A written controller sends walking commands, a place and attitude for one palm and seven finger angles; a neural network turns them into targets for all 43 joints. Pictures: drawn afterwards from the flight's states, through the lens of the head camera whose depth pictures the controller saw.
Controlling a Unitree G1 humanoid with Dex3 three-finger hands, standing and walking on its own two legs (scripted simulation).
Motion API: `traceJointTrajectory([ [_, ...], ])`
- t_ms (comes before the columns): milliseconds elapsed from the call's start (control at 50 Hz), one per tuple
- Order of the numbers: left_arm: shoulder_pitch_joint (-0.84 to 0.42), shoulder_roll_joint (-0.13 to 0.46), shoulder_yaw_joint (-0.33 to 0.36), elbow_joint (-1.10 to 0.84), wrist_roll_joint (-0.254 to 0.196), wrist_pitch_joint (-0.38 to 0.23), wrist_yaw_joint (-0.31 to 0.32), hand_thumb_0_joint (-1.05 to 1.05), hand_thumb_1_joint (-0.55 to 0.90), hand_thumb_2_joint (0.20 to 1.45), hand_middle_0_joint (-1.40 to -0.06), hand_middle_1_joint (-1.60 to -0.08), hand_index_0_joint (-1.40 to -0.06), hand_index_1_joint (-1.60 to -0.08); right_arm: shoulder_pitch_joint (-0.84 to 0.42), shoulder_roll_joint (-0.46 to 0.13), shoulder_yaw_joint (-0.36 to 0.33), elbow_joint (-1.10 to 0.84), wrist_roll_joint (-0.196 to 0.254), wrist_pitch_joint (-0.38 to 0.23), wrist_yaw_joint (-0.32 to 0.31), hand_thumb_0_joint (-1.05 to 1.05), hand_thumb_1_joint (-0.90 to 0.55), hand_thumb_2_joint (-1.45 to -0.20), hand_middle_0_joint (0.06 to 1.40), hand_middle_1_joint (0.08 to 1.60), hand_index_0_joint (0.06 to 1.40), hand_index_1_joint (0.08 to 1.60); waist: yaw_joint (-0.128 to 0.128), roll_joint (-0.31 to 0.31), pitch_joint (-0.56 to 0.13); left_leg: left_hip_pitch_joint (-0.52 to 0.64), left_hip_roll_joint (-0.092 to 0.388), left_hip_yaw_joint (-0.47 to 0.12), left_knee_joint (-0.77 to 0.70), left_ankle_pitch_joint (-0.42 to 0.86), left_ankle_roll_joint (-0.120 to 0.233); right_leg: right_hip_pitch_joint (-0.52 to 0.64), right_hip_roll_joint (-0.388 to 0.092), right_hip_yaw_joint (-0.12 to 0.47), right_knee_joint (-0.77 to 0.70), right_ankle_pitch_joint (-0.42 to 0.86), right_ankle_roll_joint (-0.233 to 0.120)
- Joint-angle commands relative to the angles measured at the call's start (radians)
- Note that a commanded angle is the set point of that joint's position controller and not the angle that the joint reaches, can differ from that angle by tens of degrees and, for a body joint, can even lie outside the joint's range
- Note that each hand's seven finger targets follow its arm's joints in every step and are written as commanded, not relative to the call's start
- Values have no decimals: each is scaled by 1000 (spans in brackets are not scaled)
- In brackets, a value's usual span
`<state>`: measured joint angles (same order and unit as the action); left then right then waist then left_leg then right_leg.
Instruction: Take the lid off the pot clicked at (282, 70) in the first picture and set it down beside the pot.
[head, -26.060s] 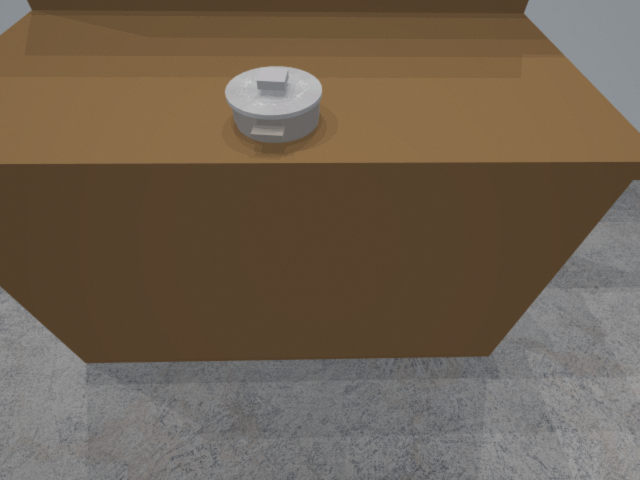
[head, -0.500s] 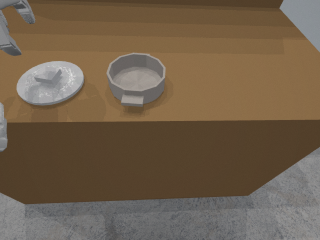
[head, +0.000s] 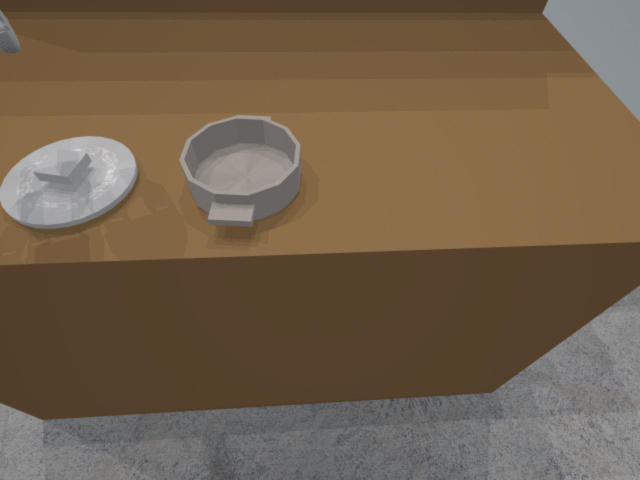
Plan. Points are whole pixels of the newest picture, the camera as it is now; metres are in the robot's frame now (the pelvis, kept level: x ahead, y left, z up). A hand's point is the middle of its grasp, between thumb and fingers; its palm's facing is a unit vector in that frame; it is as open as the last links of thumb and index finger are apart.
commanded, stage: draw the hand back to the body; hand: left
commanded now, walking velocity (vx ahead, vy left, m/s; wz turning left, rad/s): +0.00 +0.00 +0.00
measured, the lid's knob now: (63, 166) +0.50 +0.32 +0.11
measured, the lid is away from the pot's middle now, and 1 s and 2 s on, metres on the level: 0.23 0.23 0.23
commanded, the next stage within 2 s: none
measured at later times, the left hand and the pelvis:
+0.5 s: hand out of the picture +0.41 +0.26 +0.30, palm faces +0.41 -0.83 -0.37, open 10.9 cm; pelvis -0.01 -0.03 +0.00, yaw -1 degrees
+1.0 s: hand out of the picture +0.33 +0.23 +0.31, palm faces +0.52 -0.83 -0.20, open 8.9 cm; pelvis +0.01 -0.05 +0.01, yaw -2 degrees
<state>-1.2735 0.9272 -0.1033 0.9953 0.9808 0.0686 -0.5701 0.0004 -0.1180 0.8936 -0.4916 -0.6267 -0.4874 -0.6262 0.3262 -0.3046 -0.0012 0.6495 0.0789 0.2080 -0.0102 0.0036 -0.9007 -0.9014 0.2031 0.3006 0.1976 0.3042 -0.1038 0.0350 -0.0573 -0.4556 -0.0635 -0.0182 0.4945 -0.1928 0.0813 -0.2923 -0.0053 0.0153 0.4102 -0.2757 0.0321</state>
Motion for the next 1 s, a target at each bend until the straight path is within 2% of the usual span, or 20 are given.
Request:
traceJointTrajectory([
  [0,-451,237,74,-337,-2,24,30,0,-129,890,-473,-623,-473,-623,-11,-164,-54,-119,2,-2,-3,0,-900,-900,200,300,200,300,13,106,-397,451,29,-28,16,482,1,-43,69,-55,-28,242,-63],
  [20,-466,239,78,-399,-10,26,33,0,-129,890,-473,-623,-473,-623,-17,-167,-57,-119,2,-3,-4,0,-900,-900,200,300,200,300,10,132,-422,496,32,-32,25,529,-1,-47,69,-56,-32,254,-66],
  [40,-468,324,154,-463,-6,24,37,0,-129,890,-473,-623,-473,-623,-20,-168,-58,-128,1,-5,-2,0,-900,-900,200,300,200,300,23,148,-473,515,33,-42,21,530,2,-26,72,-46,-35,247,-63],
  [80,-347,373,223,-397,-20,18,34,0,-129,890,-473,-623,-473,-623,-33,-161,-48,-134,3,-5,-12,0,-900,-900,200,300,200,300,38,85,-448,469,25,-34,22,507,9,10,70,-49,-27,265,-62],
  [160,-147,316,199,-328,-64,28,16,0,-129,890,-473,-623,-473,-623,-86,-153,-34,-156,14,12,-10,0,-900,-900,200,300,200,300,54,22,-348,356,24,-8,14,408,4,39,54,-54,1,268,-56],
  [220,-145,232,122,-412,-76,51,13,0,-129,890,-473,-623,-473,-623,-116,-152,-34,-165,17,20,-6,0,-900,-900,200,300,200,300,42,41,-301,367,24,-6,12,371,7,-1,51,-58,-15,249,-58],
  [240,-186,273,150,-477,-69,56,16,0,-129,890,-473,-623,-473,-623,-116,-152,-36,-170,17,23,-5,0,-900,-900,200,300,200,300,43,53,-324,374,25,-9,9,355,10,5,50,-49,-18,238,-56],
  [260,-321,46,354,-500,-673,-39,221,0,-129,890,-473,-623,-473,-623,19,-95,-41,-226,16,-57,-14,0,-900,-900,200,300,200,300,13,35,-192,490,98,-33,-26,195,-25,-109,47,-53,-36,159,-86],
  [300,-163,-27,291,-497,-730,-88,372,0,-129,890,-473,-623,-473,-623,-75,-117,-9,-207,8,-92,-37,0,-900,-900,200,300,200,300,32,26,-192,523,125,-119,-98,2,-34,-101,50,-32,-59,31,-93],
  [320,-141,-28,334,-521,-825,-105,413,0,-129,890,-473,-623,-473,-623,-87,-132,-15,-216,10,-108,-49,0,-900,-900,200,300,200,300,36,12,-210,507,115,-103,-108,-69,-29,-76,50,-25,-70,23,-93],
  [340,-98,48,419,-535,-858,-121,462,0,-129,890,-473,-623,-473,-623,-82,-136,-13,-196,4,-118,-58,0,-900,-900,200,300,200,300,51,8,-237,486,107,-85,-99,-36,-24,-24,46,-15,-74,59,-91],
  [380,-42,120,530,-602,-904,-145,532,0,-104,891,-466,-614,-466,-614,-91,-138,-14,-185,-5,-131,-60,0,-900,-900,200,300,200,300,75,6,-288,462,94,-50,-86,63,-30,60,43,-19,-67,129,-89],
  [420,13,108,561,-702,-946,-170,572,0,-52,891,-453,-598,-453,-598,-120,-132,-14,-177,-15,-151,-58,0,-900,-900,200,300,200,300,88,83,-303,472,95,-28,-75,149,-43,97,43,-22,-66,172,-89],
  [440,43,40,525,-736,-969,-175,583,0,-27,891,-446,-590,-446,-590,-146,-116,-9,-177,-15,-164,-54,0,-900,-900,200,300,200,300,85,144,-274,469,97,-19,-82,155,-50,94,44,-21,-72,169,-88],
  [500,114,18,544,-784,-999,-172,620,0,51,892,-425,-566,-425,-566,-158,-112,-11,-155,-20,-186,-48,0,-900,-900,200,300,200,300,88,191,-238,450,95,-7,-89,165,-55,109,52,-22,-87,186,-88],
  [580,258,60,637,-859,-1018,-183,649,0,154,893,-398,-534,-398,-534,-180,-112,-17,-149,-27,-207,-50,0,-900,-900,200,300,200,300,110,107,-261,431,89,14,-83,246,-46,176,54,-26,-80,279,-79],
  [660,386,-33,593,-920,-1041,-174,646,0,257,894,-371,-502,-371,-502,-206,-108,-22,-141,-22,-216,-45,0,-900,-900,200,300,200,300,115,40,-245,422,85,40,-74,305,-34,192,48,-22,-73,371,-62],
  [780,487,-46,620,-978,-1054,-156,656,0,411,895,-330,-453,-330,-453,-235,-105,-22,-118,-21,-231,-50,0,-900,-900,200,300,200,300,120,-33,-190,397,69,56,-66,265,-22,181,35,-13,-74,444,-35],
  [880,510,-101,595,-1195,-1065,-174,660,0,540,897,-296,-413,-296,-413,-279,-83,-16,-129,-20,-258,-48,0,-900,-900,200,300,200,300,128,87,-222,452,65,59,-64,300,-26,188,36,-9,-74,442,-41],
  [980,641,-57,688,-1158,-1076,-160,670,0,668,898,-261,-373,-261,-373,-283,-84,-16,-113,-33,-258,-54,0,-900,-900,200,300,200,300,143,-43,-181,407,64,60,-74,241,-25,200,30,-12,-79,453,-25],
])
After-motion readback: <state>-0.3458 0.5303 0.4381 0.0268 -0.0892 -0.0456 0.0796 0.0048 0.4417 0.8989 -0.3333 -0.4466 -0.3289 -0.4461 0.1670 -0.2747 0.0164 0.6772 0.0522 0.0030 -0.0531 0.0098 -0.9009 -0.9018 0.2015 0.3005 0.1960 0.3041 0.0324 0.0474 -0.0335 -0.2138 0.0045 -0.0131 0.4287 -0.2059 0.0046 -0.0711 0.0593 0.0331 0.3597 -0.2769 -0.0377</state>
